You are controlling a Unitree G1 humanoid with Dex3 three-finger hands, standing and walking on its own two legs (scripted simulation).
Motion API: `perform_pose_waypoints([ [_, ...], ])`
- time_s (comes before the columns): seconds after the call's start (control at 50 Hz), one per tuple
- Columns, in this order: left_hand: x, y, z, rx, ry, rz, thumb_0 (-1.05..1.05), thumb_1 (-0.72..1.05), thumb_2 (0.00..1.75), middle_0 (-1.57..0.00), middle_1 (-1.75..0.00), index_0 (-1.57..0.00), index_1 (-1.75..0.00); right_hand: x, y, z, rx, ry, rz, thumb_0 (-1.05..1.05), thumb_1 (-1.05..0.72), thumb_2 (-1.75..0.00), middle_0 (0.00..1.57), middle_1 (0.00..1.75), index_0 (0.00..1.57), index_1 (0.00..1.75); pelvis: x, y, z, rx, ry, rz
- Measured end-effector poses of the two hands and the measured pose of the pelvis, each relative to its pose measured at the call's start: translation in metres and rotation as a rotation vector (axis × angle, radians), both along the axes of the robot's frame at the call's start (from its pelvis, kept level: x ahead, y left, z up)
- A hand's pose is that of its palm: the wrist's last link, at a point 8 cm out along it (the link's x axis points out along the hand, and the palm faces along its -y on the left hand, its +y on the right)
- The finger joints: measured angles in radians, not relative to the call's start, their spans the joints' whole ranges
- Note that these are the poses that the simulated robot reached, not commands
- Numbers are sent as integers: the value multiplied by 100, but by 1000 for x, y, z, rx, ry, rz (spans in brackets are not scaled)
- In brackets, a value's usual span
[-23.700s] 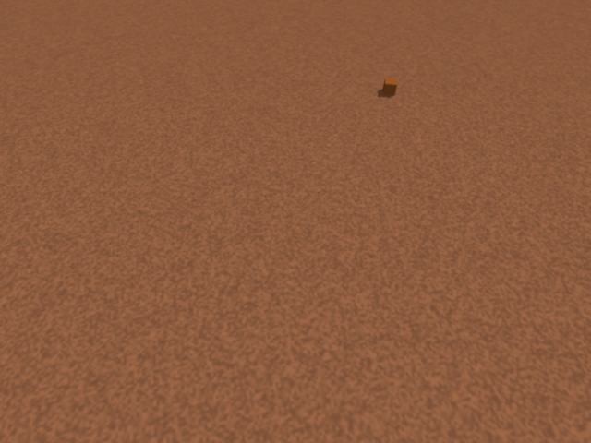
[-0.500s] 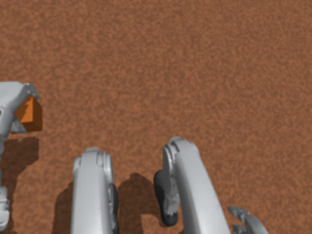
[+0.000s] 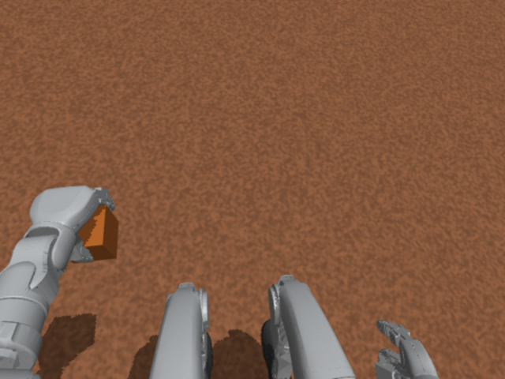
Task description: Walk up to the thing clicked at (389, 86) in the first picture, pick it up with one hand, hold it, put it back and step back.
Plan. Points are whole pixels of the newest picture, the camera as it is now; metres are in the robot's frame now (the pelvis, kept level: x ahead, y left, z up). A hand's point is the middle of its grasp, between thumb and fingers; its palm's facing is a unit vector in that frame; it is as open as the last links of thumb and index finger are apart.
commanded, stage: lift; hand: left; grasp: from above
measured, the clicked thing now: (89, 234) +0.37 +0.27 -0.13
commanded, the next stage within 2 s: hold in 0.76 s
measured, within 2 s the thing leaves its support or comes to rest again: neither
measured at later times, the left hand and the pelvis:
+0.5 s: hand (52, 207) +0.35 +0.24 +0.05, palm faces -0.45 -0.05 -0.89, open 10.1 cm; pelvis +0.03 +0.00 +0.14, yaw +1 degrees
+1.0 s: hand (48, 166) +0.38 +0.23 +0.11, palm faces -0.46 -0.06 -0.89, open 10.1 cm; pelvis +0.07 +0.00 +0.19, yaw +1 degrees
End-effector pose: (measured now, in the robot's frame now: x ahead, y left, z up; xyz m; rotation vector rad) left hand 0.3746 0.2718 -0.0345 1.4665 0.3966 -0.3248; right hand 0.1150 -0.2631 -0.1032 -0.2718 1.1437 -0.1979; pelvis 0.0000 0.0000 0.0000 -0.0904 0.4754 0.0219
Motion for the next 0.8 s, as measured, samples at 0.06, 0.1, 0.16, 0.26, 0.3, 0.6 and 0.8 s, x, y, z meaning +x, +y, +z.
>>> perform_pose_waypoints([
  [0.06, -7, -5, 29, -1, 0, -2, -4, -5, 46, -81, -41, -79, -44, 0, 3, 23, 8, -23, -18, 0, -90, -89, 20, 30, 20, 30, 4, 0, 24, 8, -38, 0],
  [0.1, -12, -9, 45, 0, 1, -2, -4, -5, 46, -81, -41, -78, -44, -1, 5, 38, 12, -37, -30, 0, -90, -89, 20, 30, 20, 30, 6, 1, 39, 12, -66, 1],
  [0.16, -17, -13, 66, 3, 7, -3, -4, -4, 45, -80, -42, -78, -44, -4, 7, 59, 14, -53, -43, 0, -90, -89, 20, 30, 20, 30, 9, 1, 60, 18, -100, 3],
  [0.26, -23, -18, 91, 13, 21, -11, -4, -3, 45, -79, -42, -77, -45, -9, 6, 89, 10, -68, -60, 0, -90, -89, 20, 30, 20, 30, 15, 2, 88, 25, -146, 3],
  [0.3, -24, -19, 99, 16, 22, -13, -4, -3, 45, -79, -42, -77, -45, -11, 5, 98, 6, -70, -63, 0, -90, -89, 20, 30, 20, 30, 17, 3, 97, 27, -162, 2],
  [0.6, -10, -31, 161, 24, 3, 22, -4, -5, 46, -81, -41, -78, -44, -1, 4, 145, 29, -74, -70, 0, -90, -89, 20, 30, 20, 30, 37, 1, 151, 53, -256, -8],
  [0.8, -4, -42, 182, 7, 25, 12, -4, -5, 46, -81, -41, -79, -43, 25, 1, 167, 36, -100, -69, 0, -90, -89, 20, 30, 20, 30, 53, -2, 173, 65, -294, -10],
])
